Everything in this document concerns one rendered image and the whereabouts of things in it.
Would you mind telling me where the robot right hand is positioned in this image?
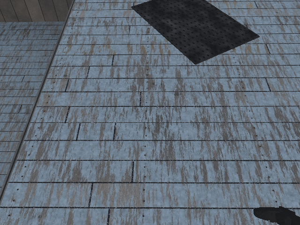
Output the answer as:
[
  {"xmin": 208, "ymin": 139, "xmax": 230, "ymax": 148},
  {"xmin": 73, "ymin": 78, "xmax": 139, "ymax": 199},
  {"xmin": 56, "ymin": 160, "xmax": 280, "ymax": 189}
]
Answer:
[{"xmin": 253, "ymin": 206, "xmax": 300, "ymax": 225}]

